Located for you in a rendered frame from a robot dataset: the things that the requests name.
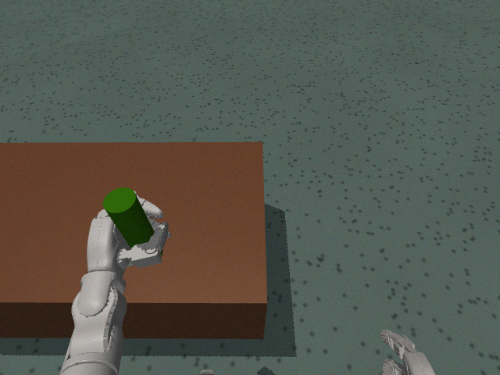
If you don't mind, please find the can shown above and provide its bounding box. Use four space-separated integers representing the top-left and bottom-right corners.
103 187 163 256

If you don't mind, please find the left robot arm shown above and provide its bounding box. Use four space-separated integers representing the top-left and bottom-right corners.
60 270 127 375

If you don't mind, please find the right robot hand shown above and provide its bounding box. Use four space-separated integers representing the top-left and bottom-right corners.
380 330 437 375

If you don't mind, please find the left robot hand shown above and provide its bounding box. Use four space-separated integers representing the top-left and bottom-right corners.
87 191 172 277

